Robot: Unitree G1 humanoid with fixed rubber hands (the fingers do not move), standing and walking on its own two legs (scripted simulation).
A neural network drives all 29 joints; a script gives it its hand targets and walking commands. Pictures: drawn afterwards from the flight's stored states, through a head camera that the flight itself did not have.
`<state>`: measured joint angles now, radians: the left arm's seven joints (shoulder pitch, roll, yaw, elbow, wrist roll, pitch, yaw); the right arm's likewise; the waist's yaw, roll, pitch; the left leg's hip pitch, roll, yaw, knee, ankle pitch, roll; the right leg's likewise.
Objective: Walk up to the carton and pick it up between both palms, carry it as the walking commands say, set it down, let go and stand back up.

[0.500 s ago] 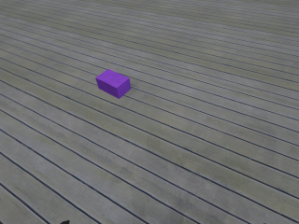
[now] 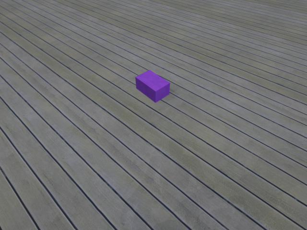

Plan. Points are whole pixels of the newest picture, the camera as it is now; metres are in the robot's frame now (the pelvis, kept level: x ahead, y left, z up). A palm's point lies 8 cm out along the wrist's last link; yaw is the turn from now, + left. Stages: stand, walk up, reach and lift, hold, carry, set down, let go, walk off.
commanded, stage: walk up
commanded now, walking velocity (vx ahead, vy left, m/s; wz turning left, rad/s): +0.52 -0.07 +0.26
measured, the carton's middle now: (152, 85) +1.51 +0.14 -0.70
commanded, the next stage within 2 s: none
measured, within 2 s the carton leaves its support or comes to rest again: neither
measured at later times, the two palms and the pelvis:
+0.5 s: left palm (102, 146) +0.42 +0.25 -0.12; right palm out of the picture +0.17 -0.23 -0.15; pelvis +0.26 +0.01 -0.02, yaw +4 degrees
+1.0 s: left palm (89, 161) +0.37 +0.28 -0.13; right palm (195, 104) +0.67 -0.12 -0.13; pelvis +0.51 +0.08 +0.00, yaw +5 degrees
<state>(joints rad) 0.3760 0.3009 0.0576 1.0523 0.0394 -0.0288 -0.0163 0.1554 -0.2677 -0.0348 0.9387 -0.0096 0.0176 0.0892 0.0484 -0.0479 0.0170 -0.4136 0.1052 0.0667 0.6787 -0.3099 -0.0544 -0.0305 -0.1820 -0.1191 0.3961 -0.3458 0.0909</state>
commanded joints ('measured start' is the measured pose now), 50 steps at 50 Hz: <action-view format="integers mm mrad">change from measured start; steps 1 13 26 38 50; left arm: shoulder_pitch -96 -259 220 39 133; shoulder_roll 92 -17 251 23 36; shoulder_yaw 14 5 65 0 9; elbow -83 -187 -51 -46 6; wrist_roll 0 -15 5 -19 -33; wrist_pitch -24 10 -42 -68 -50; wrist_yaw -3 -40 9 21 19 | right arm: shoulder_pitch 239 221 335 61 97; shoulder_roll -149 -83 -14 14 -51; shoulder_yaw -44 -23 -11 -29 -28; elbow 49 40 33 16 25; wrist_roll -9 -6 5 -26 -38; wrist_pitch -51 -112 -101 -6 -85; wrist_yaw -38 -79 -98 -19 -51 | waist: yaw -173 -72 79 -35 -88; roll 150 150 -280 -127 44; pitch -40 132 -337 84 -72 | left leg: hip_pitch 510 227 -203 -175 339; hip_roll -81 178 -93 33 -50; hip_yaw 115 -178 -44 -48 91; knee -125 -543 557 367 -237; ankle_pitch -28 131 -235 272 109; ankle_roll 22 178 81 14 42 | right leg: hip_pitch -423 -599 398 -209 -139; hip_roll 32 26 -363 -132 -47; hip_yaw -65 63 711 150 13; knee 268 533 -107 -238 143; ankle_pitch -203 245 279 210 325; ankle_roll -147 -25 -220 -132 -141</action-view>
